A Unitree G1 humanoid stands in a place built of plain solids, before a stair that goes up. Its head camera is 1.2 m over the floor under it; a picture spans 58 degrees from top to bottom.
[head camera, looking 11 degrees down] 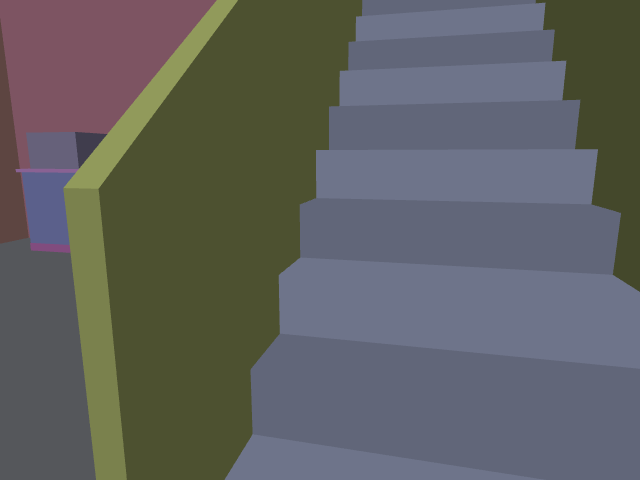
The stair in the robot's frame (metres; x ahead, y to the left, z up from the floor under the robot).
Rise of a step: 0.20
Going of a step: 0.26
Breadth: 1.07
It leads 13 degrees to the right of straight ahead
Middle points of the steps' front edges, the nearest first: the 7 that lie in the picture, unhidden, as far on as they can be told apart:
1.00 -0.32 0.61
1.25 -0.38 0.82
1.50 -0.44 1.02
1.75 -0.50 1.23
2.00 -0.56 1.43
2.25 -0.62 1.63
2.50 -0.68 1.84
